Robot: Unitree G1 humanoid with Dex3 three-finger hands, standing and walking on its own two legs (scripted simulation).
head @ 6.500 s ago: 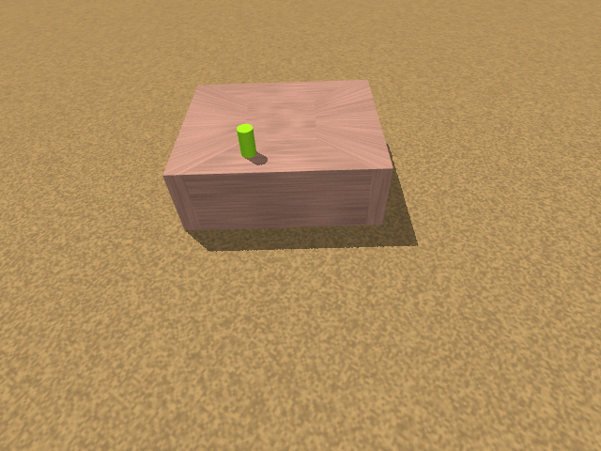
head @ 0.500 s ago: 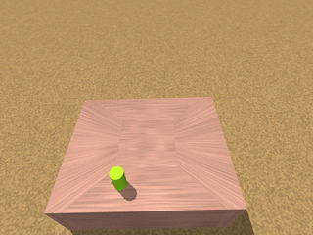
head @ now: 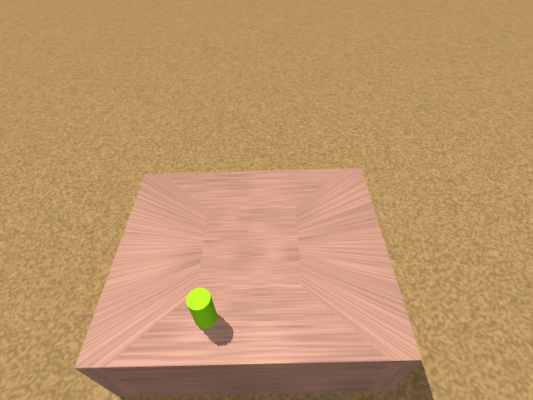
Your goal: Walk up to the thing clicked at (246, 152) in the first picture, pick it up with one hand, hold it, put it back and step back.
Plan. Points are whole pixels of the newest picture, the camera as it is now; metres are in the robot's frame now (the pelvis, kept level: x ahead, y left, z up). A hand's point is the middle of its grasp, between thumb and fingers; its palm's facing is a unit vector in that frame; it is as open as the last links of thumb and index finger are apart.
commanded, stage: stand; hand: left
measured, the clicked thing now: (202, 308) +0.46 +0.21 -0.39
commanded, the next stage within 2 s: go down in 0.58 s
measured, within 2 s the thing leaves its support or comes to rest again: neither
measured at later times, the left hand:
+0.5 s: hand out of the picture +0.07 +0.25 -0.16, palm faces -0.03 -0.94 -0.34, open 7.4 cm
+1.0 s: hand out of the picture +0.16 +0.26 -0.15, palm faces +0.05 -0.94 -0.35, open 12.8 cm
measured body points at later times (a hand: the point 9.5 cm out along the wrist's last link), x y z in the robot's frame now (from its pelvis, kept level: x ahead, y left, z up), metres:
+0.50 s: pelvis +0.00 +0.00 +0.00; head +0.01 +0.00 +0.45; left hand +0.07 +0.30 -0.13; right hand +0.07 -0.30 -0.13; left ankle +0.01 +0.12 -0.75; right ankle -0.03 -0.13 -0.75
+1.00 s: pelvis -0.01 +0.00 -0.01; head +0.04 +0.01 +0.43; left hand +0.16 +0.31 -0.13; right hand +0.08 -0.26 -0.13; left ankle +0.01 +0.12 -0.75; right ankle -0.03 -0.13 -0.75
